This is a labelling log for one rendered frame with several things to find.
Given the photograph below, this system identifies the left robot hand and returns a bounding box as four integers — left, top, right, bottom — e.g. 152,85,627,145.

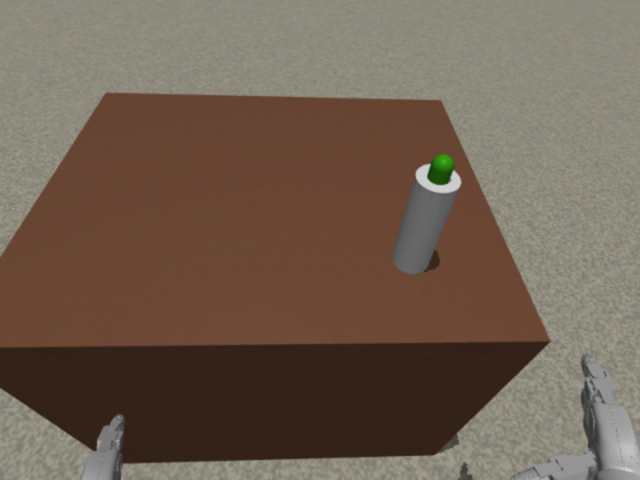
80,414,125,480

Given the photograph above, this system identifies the right robot hand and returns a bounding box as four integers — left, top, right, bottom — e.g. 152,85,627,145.
510,353,640,480

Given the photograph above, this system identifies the bottle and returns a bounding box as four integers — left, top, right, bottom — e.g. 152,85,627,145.
392,154,461,274

